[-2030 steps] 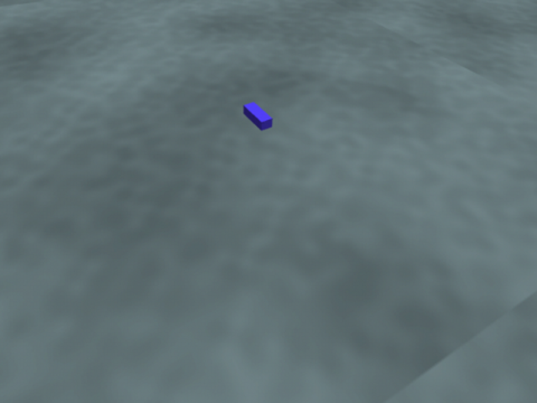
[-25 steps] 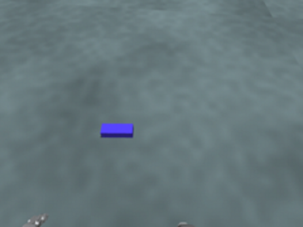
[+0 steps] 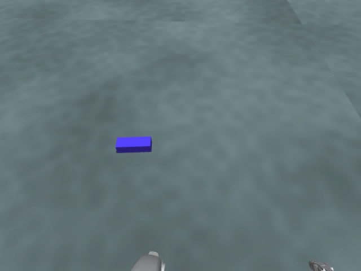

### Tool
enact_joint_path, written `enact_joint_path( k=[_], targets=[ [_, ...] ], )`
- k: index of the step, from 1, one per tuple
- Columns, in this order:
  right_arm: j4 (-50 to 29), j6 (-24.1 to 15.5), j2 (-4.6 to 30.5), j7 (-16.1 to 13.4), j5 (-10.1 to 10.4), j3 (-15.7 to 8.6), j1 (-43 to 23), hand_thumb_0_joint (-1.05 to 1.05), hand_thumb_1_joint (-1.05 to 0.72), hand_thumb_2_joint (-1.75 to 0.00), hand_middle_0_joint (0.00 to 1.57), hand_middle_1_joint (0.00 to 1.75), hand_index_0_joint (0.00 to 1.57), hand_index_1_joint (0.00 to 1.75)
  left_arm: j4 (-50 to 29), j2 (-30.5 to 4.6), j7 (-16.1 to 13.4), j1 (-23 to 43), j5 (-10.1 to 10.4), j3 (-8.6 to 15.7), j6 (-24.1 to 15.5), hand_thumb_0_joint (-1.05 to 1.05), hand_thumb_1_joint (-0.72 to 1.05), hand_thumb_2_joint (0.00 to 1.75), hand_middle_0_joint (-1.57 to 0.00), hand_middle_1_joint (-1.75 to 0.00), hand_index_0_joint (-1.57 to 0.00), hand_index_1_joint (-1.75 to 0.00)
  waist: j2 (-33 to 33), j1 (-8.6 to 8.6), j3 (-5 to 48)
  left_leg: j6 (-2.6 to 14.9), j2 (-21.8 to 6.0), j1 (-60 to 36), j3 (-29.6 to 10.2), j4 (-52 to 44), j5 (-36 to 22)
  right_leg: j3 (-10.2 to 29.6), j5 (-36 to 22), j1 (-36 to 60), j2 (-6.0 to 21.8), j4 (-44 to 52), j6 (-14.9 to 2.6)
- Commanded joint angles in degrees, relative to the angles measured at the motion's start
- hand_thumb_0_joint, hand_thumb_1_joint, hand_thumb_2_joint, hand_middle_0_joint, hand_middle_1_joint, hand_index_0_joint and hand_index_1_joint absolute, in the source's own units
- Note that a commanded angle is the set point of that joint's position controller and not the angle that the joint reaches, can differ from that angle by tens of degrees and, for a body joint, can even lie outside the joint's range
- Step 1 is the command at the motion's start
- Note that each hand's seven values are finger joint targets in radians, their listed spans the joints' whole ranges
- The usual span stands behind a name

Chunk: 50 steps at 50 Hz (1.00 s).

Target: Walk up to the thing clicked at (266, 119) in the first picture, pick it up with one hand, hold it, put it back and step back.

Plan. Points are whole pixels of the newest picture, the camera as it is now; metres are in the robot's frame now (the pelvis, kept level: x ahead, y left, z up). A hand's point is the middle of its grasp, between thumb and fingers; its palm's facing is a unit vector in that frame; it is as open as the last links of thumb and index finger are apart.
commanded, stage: step back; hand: left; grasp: from above
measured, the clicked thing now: (134, 144) +0.97 +0.35 -0.72
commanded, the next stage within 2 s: stand in 1.08 s
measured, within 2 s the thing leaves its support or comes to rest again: neither
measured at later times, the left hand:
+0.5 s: hand out of the picture +0.01 +0.27 -0.14, palm faces +0.11 -0.92 -0.39, open 7.4 cm
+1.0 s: hand out of the picture +0.07 +0.30 -0.14, palm faces +0.12 -0.93 -0.34, open 7.4 cm
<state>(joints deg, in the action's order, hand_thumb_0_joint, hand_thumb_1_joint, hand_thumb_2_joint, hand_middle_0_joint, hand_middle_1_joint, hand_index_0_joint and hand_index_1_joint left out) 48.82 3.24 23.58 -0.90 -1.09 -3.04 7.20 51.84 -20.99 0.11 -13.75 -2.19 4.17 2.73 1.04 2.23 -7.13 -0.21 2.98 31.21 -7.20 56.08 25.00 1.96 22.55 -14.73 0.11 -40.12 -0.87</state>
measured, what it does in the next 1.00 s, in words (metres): steps on the spot: left foot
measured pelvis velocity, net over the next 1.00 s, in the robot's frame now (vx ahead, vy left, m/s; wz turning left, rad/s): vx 0.01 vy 0.03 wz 0.09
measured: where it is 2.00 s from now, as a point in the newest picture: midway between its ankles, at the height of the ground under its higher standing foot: outside the picture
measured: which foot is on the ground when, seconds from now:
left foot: up 0.00-0.18, down 0.20-1.00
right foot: down 0.00-1.00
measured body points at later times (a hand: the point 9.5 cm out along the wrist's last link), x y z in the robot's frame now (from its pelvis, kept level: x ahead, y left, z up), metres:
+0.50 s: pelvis -0.03 -0.01 +0.01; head -0.03 -0.01 +0.46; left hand +0.00 +0.32 -0.11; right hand +0.06 -0.31 -0.12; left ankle -0.04 +0.13 -0.71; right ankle +0.00 -0.11 -0.72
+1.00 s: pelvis +0.01 +0.03 +0.02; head +0.03 +0.04 +0.47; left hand +0.07 +0.34 -0.12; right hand +0.16 -0.24 -0.10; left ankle +0.02 +0.15 -0.72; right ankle +0.00 -0.11 -0.72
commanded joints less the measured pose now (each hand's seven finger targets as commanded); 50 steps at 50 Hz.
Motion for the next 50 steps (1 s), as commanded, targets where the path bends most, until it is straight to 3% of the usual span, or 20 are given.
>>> enact_joint_path(
  k=[1, 5, 8, 10, 11, 12, 13, 21, 22, 23, 24, 25, 31, 34, 35, 36, 37, 38, 42, 50],
  targets=[
    [-2.11, -2.01, 10.73, -0.42, -0.07, -3.1, 2.78, 0.0, -0.9, -0.9, 0.2, 0.3, 0.2, 0.3, -7.51, -16.39, -1.4, 8.23, -0.74, 4.62, -3.61, 0.0, 0.9, 0.9, -0.2, -0.3, -0.2, -0.3, -7.96, -2.2, 3.32, -1.13, 1.27, -2.79, -0.91, 11.14, -1.14, 12.78, -0.53, -6.98, 12.94, 18.06, -9.76],
    [-1.89, -2.7, 10.55, 0.84, -1.09, -3.28, 0.4, 0.0, -0.9, -0.9, 0.2, 0.3, 0.2, 0.3, -5.64, -17.43, -1.11, 3.11, -1.04, 5.05, -4.13, 0.0, 0.9, 0.9, -0.2, -0.3, -0.2, -0.3, -11.38, 1.76, 2.7, -1.6, -2.53, 0.23, 2.01, -6.21, 2.51, 16.39, 19.83, 2.73, 14.34, 20.76, -9.87],
    [0.48, -3.99, 9.29, 1.46, -0.95, -2.92, 2.65, 0.0, -0.9, -0.9, 0.2, 0.3, 0.2, 0.3, -4.94, -17.69, -0.62, 3.9, -0.35, 4.67, -3.78, 0.0, 0.9, 0.9, -0.2, -0.3, -0.2, -0.3, -12.05, 0.38, 3.95, -0.25, -2.9, -11.97, 6.14, -23.35, 5.58, 13.73, 15.67, -0.9, 14.93, 19.54, -9.7],
    [3.68, -5.03, 9.21, 1.15, -1.04, -3.73, 7.06, 0.0, -0.9, -0.9, 0.2, 0.3, 0.2, 0.3, -4.5, -14.28, -0.26, 2.95, -0.15, 2.89, -3.09, 0.0, 0.9, 0.9, -0.2, -0.3, -0.2, -0.3, -5.62, -1.86, 6.35, 1.38, -1.19, -25.96, 5.93, -36.25, -4.24, 6.18, 7.59, -5.69, 9.74, 9.8, -6.02],
    [3.94, -5.43, 11.89, 0.85, -1.52, -4.49, 8.16, 0.0, -0.9, -0.9, 0.2, 0.3, 0.2, 0.3, -4.57, -10.89, -0.04, 2.68, 0.33, 1.85, -3.15, 0.0, 0.9, 0.9, -0.2, -0.3, -0.2, -0.3, 3.38, -2.37, 6.55, 4.44, -9.24, -30.49, -9.73, -38.92, 6.0, 1.93, 7.28, -15.04, 5.32, 2.2, -2.56],
    [3.35, -5.42, 16.58, 0.92, -1.42, -4.63, 6.45, 0.0, -0.9, -0.9, 0.2, 0.3, 0.2, 0.3, -4.04, -11.72, -0.11, 6.26, 1.44, 2.31, -3.35, 0.0, 0.9, 0.9, -0.2, -0.3, -0.2, -0.3, 8.9, -3.21, 4.49, 11.62, -20.06, -20.38, -25.52, -44.06, 24.28, -3.69, 9.45, -15.63, 0.57, -5.32, -0.31],
    [2.7, -5.64, 17.73, 1.11, -1.29, -5.1, 5.2, 0.0, -0.9, -0.9, 0.2, 0.3, 0.2, 0.3, -3.73, -15.26, -0.15, 8.24, 0.8, 3.34, -3.55, 0.0, 0.9, 0.9, -0.2, -0.3, -0.2, -0.3, 6.13, -3.81, 0.2, 14.34, -21.96, -13.2, -26.76, -45.72, 24.61, 0.61, 9.98, -13.12, 2.44, -10.8, -0.57],
    [2.35, -4.51, 10.61, 1.5, -0.54, -2.7, 0.87, 0.0, -0.9, -0.9, 0.2, 0.3, 0.2, 0.3, 2.2, -10.69, 0.13, -0.51, 0.56, 2.91, -5.33, 0.0, 0.9, 0.9, -0.2, -0.3, -0.2, -0.3, 6.57, 0.56, 5.33, 6.65, -11.4, -10.56, -3.57, -31.21, 1.12, -5.2, -4.41, 8.51, -1.59, 16.24, -0.77],
    [2.14, -4.29, 7.78, 1.34, -0.06, -1.87, 2.57, 0.0, -0.9, -0.9, 0.2, 0.3, 0.2, 0.3, 2.82, -12.55, -0.36, -1.23, 0.02, 3.52, -5.69, 0.0, 0.9, 0.9, -0.2, -0.3, -0.2, -0.3, 1.05, 0.98, 5.99, 4.41, -8.75, -4.59, -1.27, -25.12, 0.26, 0.32, -4.07, 15.22, 0.43, 17.13, -1.36],
    [0.86, -4.26, 5.85, 1.16, 0.08, -1.44, 0.53, 0.0, -0.9, -0.9, 0.2, 0.3, 0.2, 0.3, 2.58, -16.64, -0.75, -2.86, -0.45, 4.27, -5.93, 0.0, 0.9, 0.9, -0.2, -0.3, -0.2, -0.3, -8.47, 2.47, 5.32, 1.77, -1.5, 4.72, 2.89, -14.09, 4.71, 19.4, 10.12, 15.54, 11.35, 24.09, -5.97],
    [1.2, -4.01, 7.55, 0.49, -0.38, -1.97, 0.59, 0.0, -0.9, -0.9, 0.2, 0.3, 0.2, 0.3, 1.87, -19.6, -0.63, -1.21, -0.47, 4.84, -6.08, 0.0, 0.9, 0.9, -0.2, -0.3, -0.2, -0.3, -8.62, 2.1, 2.49, 1.3, -1.59, 2.49, 1.37, -5.86, 8.1, 28.81, 21.8, 6.96, 21.08, 29.19, -10.49],
    [2.36, -4.18, 9.64, 0.39, -0.46, -2.62, 2.69, 0.0, -0.9, -0.9, 0.2, 0.3, 0.2, 0.3, 0.47, -19.35, -0.63, 1.92, -0.15, 4.91, -6.37, 0.0, 0.9, 0.9, -0.2, -0.3, -0.2, -0.3, -5.43, 0.66, 0.35, 1.3, -3.32, 1.98, -1.06, -3.11, 6.6, 29.83, 20.21, 4.33, 23.01, 29.06, -13.3],
    [5.3, -5.33, 7.12, 1.29, -0.47, -2.22, 6.11, 0.0, -0.9, -0.9, 0.2, 0.3, 0.2, 0.3, -0.13, -15.21, -0.37, 7.55, 0.47, 2.97, -6.7, 0.0, 0.9, 0.9, -0.2, -0.3, -0.2, -0.3, -9.51, -1.72, 4.47, 0.17, -4.89, -12.92, 6.01, -17.14, -0.86, 7.74, -10.24, -0.77, 14.49, 20.99, -8.96],
    [6.57, -5.71, 6.3, 0.78, -0.67, -2.31, 5.58, 0.0, -0.9, -0.9, 0.2, 0.3, 0.2, 0.3, 0.16, -13.16, -0.35, 7.26, 1.32, 1.57, -5.4, 0.0, 0.9, 0.9, -0.2, -0.3, -0.2, -0.3, -6.55, -2.9, 6.61, 0.5, -2.94, -22.28, 8.29, -30.67, -15.54, 1.99, -22.86, -2.34, 10.07, 10.9, -5.14],
    [6.49, -6.01, 7.6, 0.42, -0.9, -2.57, 5.43, 0.0, -0.9, -0.9, 0.2, 0.3, 0.2, 0.3, -0.1, -11.5, -0.34, 6.46, 1.58, 0.86, -5.13, 0.0, 0.9, 0.9, -0.2, -0.3, -0.2, -0.3, -3.92, -2.91, 8.98, 1.81, -6.19, -25.68, 4.18, -31.08, -21.68, 0.75, -24.59, -3.04, 8.33, 7.67, -3.13],
    [5.7, -6.36, 9.85, 0.12, -0.92, -2.54, 3.29, 0.0, -0.9, -0.9, 0.2, 0.3, 0.2, 0.3, 0.11, -9.89, -0.36, 5.35, 2.29, 0.39, -4.77, 0.0, 0.9, 0.9, -0.2, -0.3, -0.2, -0.3, 1.96, -1.44, 10.59, 4.2, -13.65, -23.49, -5.49, -33.01, -23.32, -0.82, -16.88, -2.86, 4.47, 5.7, -0.45],
    [5.27, -6.13, 12.49, 0.21, -0.17, -2.61, 0.0, 0.0, -0.9, -0.9, 0.2, 0.3, 0.2, 0.3, 1.51, -11.26, -0.57, 5.13, 2.68, 0.99, -4.34, 0.0, 0.9, 0.9, -0.2, -0.3, -0.2, -0.3, 3.83, -0.54, 10.69, 8.78, -17.23, -17.05, -8.4, -33.09, -20.09, -2.25, -4.21, 2.19, 1.99, 4.36, -0.05],
    [5.56, -5.96, 12.26, 0.27, -0.21, -2.46, -1.54, 0.0, -0.9, -0.9, 0.2, 0.3, 0.2, 0.3, 2.04, -11.1, -0.67, 6.24, 2.25, 0.68, -4.21, 0.0, 0.9, 0.9, -0.2, -0.3, -0.2, -0.3, 3.65, -0.71, 9.52, 9.09, -17.61, -15.42, -8.1, -33.83, -18.97, -1.94, -1.41, 3.95, 1.92, 6.49, -0.44],
    [6.93, -5.73, 9.23, 0.07, 0.27, -0.97, -4.13, 0.0, -0.9, -0.9, 0.2, 0.3, 0.2, 0.3, 4.55, -12.0, -0.63, 5.99, 2.05, 0.56, -4.88, 0.0, 0.9, 0.9, -0.2, -0.3, -0.2, -0.3, 5.15, -0.59, 9.51, 3.24, -11.78, -16.26, -0.42, -31.53, -25.13, 0.39, -15.6, 7.3, 4.86, 12.27, -1.29],
    [9.47, -5.5, 8.16, 0.08, 0.52, -0.78, -6.98, 0.0, -0.9, -0.9, 0.2, 0.3, 0.2, 0.3, 6.69, -11.74, -0.82, 9.42, 1.83, 0.06, -4.69, 0.0, 0.9, 0.9, -0.2, -0.3, -0.2, -0.3, 1.47, -1.43, 12.08, 2.61, -11.53, -22.56, 2.28, -32.58, -29.61, 0.57, -21.95, 8.51, 6.28, 15.81, -0.65]
  ],
)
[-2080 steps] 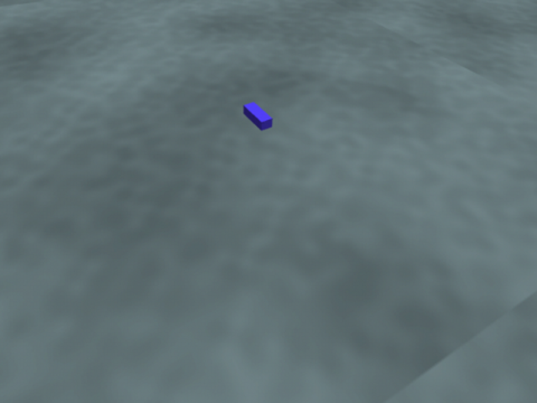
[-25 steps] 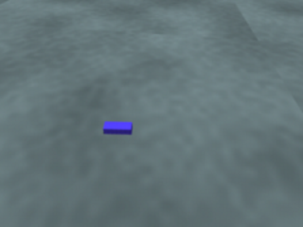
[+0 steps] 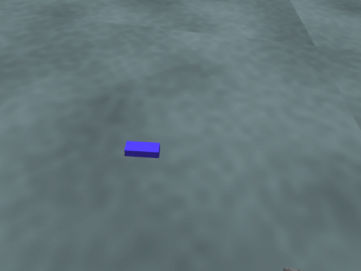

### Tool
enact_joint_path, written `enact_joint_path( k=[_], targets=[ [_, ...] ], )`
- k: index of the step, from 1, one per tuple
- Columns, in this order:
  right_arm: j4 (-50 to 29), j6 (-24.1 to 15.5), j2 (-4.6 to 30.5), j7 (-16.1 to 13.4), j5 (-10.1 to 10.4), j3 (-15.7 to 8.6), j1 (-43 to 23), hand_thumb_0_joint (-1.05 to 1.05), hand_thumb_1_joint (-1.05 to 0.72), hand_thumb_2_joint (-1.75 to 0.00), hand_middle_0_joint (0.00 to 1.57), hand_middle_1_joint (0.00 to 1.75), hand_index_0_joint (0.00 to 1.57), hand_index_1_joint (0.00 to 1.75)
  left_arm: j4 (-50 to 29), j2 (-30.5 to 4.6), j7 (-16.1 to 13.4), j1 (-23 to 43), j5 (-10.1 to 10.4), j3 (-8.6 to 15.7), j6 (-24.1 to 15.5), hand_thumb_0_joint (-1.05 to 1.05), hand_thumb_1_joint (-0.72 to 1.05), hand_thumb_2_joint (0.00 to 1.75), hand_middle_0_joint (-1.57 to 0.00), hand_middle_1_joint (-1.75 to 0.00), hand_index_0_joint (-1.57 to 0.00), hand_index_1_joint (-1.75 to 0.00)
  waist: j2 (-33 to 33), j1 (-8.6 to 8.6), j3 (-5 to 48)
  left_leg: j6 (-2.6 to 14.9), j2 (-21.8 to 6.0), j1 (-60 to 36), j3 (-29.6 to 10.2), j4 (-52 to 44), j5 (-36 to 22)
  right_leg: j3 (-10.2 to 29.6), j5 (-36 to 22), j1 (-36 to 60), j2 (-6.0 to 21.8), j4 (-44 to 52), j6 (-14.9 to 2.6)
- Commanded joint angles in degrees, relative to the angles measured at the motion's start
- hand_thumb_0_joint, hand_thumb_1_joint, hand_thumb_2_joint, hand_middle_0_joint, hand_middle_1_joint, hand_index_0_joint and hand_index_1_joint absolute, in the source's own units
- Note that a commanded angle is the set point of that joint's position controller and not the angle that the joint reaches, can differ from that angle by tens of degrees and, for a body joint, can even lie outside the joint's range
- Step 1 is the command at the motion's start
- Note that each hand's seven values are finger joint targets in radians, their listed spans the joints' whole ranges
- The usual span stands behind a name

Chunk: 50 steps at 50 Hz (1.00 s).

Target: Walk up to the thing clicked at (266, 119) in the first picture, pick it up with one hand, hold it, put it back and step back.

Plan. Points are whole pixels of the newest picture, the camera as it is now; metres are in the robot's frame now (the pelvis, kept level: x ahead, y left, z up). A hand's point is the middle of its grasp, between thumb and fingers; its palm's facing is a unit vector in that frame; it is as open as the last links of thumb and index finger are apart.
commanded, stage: step back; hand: left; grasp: from above
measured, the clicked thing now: (142, 149) +0.98 +0.24 -0.74
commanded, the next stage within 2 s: stand in 0.08 s
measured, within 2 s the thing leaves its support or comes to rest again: neither
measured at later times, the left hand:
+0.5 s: hand out of the picture +0.07 +0.24 -0.15, palm faces -0.03 -0.94 -0.33, open 7.4 cm
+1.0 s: hand out of the picture +0.06 +0.24 -0.15, palm faces -0.05 -0.94 -0.34, open 7.4 cm
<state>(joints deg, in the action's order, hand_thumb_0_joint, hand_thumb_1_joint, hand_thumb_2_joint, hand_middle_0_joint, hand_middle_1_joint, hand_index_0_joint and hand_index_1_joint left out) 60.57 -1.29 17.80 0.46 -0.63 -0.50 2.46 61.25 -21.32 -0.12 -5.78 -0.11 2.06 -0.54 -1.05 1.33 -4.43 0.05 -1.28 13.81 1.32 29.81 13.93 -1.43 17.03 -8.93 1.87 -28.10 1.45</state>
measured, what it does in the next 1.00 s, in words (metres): stands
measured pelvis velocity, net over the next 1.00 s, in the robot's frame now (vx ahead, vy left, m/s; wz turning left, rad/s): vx -0.01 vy -0.01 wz -0.01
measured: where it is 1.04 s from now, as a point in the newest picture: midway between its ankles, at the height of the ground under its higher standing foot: outside the picture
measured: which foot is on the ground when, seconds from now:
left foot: down 0.00-1.00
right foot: down 0.00-1.00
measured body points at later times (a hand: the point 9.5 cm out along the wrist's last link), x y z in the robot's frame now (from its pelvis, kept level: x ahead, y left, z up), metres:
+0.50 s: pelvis -0.01 -0.01 +0.01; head +0.00 +0.00 +0.46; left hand +0.08 +0.29 -0.12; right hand +0.07 -0.31 -0.12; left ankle +0.02 +0.12 -0.74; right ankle -0.02 -0.14 -0.74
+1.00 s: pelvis -0.01 -0.01 +0.01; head +0.00 +0.00 +0.46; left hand +0.06 +0.29 -0.12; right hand +0.05 -0.31 -0.12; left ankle +0.02 +0.12 -0.74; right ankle -0.02 -0.14 -0.74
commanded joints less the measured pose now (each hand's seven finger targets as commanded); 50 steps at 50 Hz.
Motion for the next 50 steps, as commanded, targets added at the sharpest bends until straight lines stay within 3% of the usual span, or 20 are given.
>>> enact_joint_path(
  k=[1, 3, 4, 6, 13, 20, 27, 29, 33, 38, 49, 50],
  targets=[
    [-2.06, -0.93, 13.58, -1.28, -0.01, -3.21, -2.68, 0.0, -0.9, -0.9, 0.2, 0.3, 0.2, 0.3, -2.43, -11.34, -0.55, 1.79, -0.32, 2.2, -1.33, 0.0, 0.9, 0.9, -0.2, -0.3, -0.2, -0.3, 3.25, -0.47, 8.57, 2.14, -7.09, -4.32, -6.14, -7.16, -17.25, 4.09, -15.8, 2.67, 4.39, 4.31, -2.78],
    [-1.87, -0.94, 13.14, -1.17, -0.04, -3.15, -3.43, 0.0, -0.9, -0.9, 0.2, 0.3, 0.2, 0.3, -2.07, -11.47, -0.54, 1.64, -0.5, 2.14, -1.36, 0.0, 0.9, 0.9, -0.2, -0.3, -0.2, -0.3, 1.94, -0.35, 9.11, 1.98, -7.01, -6.24, -5.25, -7.17, -17.85, 4.37, -17.08, 2.58, 4.83, 5.26, -2.77],
    [-1.32, -1.09, 13.78, -0.99, 0.14, -2.89, -1.9, 0.0, -0.9, -0.9, 0.2, 0.3, 0.2, 0.3, -1.32, -9.94, -0.36, 2.27, -0.14, 1.04, -1.55, 0.0, 0.9, 0.9, -0.2, -0.3, -0.2, -0.3, 2.54, -1.2, 10.07, 1.91, -6.94, -8.33, -6.07, -8.28, -21.83, 4.73, -19.74, 3.87, 5.5, 6.26, -2.55],
    [-0.79, -1.25, 13.49, -0.83, 0.26, -2.94, -2.71, 0.0, -0.9, -0.9, 0.2, 0.3, 0.2, 0.3, -1.06, -10.26, -0.32, 2.38, -0.16, 0.83, -1.72, 0.0, 0.9, 0.9, -0.2, -0.3, -0.2, -0.3, 1.76, -1.13, 9.57, 1.52, -7.02, -10.81, -5.67, -8.57, -23.5, 4.62, -21.12, 2.95, 5.61, 7.7, -2.28],
    [0.3, -0.96, 13.17, -0.45, 0.3, -2.7, -3.49, 0.0, -0.9, -0.9, 0.2, 0.3, 0.2, 0.3, -0.3, -11.11, -0.37, 4.06, -0.35, 0.64, -1.86, 0.0, 0.9, 0.9, -0.2, -0.3, -0.2, -0.3, 0.99, -1.34, 8.12, 0.75, -6.76, -9.82, -5.23, -12.28, -17.77, 4.86, -16.86, 4.84, 6.23, 11.13, -2.01],
    [1.54, -0.64, 13.56, -0.14, 0.13, -2.49, -2.7, 0.0, -0.9, -0.9, 0.2, 0.3, 0.2, 0.3, 0.22, -11.3, -0.28, 3.97, -0.47, 0.39, -1.95, 0.0, 0.9, 0.9, -0.2, -0.3, -0.2, -0.3, 1.21, -1.59, 5.41, 0.27, -6.2, -7.9, -5.31, -14.62, -7.66, 5.6, -7.81, 2.59, 6.14, 14.05, -1.98],
    [2.18, -0.77, 14.17, -0.19, 0.09, -2.4, -1.2, 0.0, -0.9, -0.9, 0.2, 0.3, 0.2, 0.3, 0.35, -11.19, -0.14, 2.99, -0.4, 0.2, -1.88, 0.0, 0.9, 0.9, -0.2, -0.3, -0.2, -0.3, 1.67, -1.52, 5.9, 0.31, -6.55, -8.41, -5.53, -14.53, -8.83, 5.66, -8.18, 2.01, 6.0, 13.75, -2.19],
    [2.2, -0.58, 13.69, -0.13, 0.02, -2.21, -1.02, 0.0, -0.9, -0.9, 0.2, 0.3, 0.2, 0.3, 0.51, -11.19, -0.09, 2.59, -0.4, 0.09, -1.76, 0.0, 0.9, 0.9, -0.2, -0.3, -0.2, -0.3, 0.92, -1.54, 4.25, 0.16, -6.19, -7.22, -5.46, -14.91, -6.2, 5.74, -5.39, 0.51, 5.7, 14.46, -2.14],
    [2.38, -0.6, 14.02, -0.12, 0.0, -2.11, 0.18, 0.0, -0.9, -0.9, 0.2, 0.3, 0.2, 0.3, 0.15, -11.46, -0.03, 2.58, -0.45, 0.05, -1.78, 0.0, 0.9, 0.9, -0.2, -0.3, -0.2, -0.3, 1.61, -1.79, 5.69, 0.44, -6.4, -7.42, -5.58, -14.58, -6.67, 5.99, -6.76, 1.4, 6.01, 13.87, -2.32],
    [2.48, -0.46, 14.38, -0.19, -0.06, -2.0, 0.79, 0.0, -0.9, -0.9, 0.2, 0.3, 0.2, 0.3, 0.4, -11.06, 0.07, 1.51, -0.41, -0.16, -1.38, 0.0, 0.9, 0.9, -0.2, -0.3, -0.2, -0.3, 1.98, -1.73, 3.6, 0.23, -6.26, -6.07, -6.09, -15.5, -2.08, 5.83, -3.0, -0.87, 5.4, 14.11, -2.29],
    [2.4, -0.44, 14.23, -0.26, -0.02, -1.68, 1.66, 0.0, -0.9, -0.9, 0.2, 0.3, 0.2, 0.3, -0.26, -11.64, -0.08, 1.55, -0.46, -0.33, -1.59, 0.0, 0.9, 0.9, -0.2, -0.3, -0.2, -0.3, 1.01, -2.04, 5.75, 0.57, -6.47, -7.47, -5.53, -13.81, -8.57, 5.83, -8.21, 0.74, 5.84, 13.23, -2.22],
    [2.37, -0.48, 14.34, -0.26, 0.07, -1.73, 1.11, 0.0, -0.9, -0.9, 0.2, 0.3, 0.2, 0.3, -0.18, -11.44, -0.14, 1.06, -0.37, -0.46, -1.66, 0.0, 0.9, 0.9, -0.2, -0.3, -0.2, -0.3, 1.24, -1.72, 6.35, 0.64, -6.72, -8.42, -5.57, -13.53, -11.11, 5.75, -10.09, 1.21, 5.97, 12.85, -2.25]
  ],
)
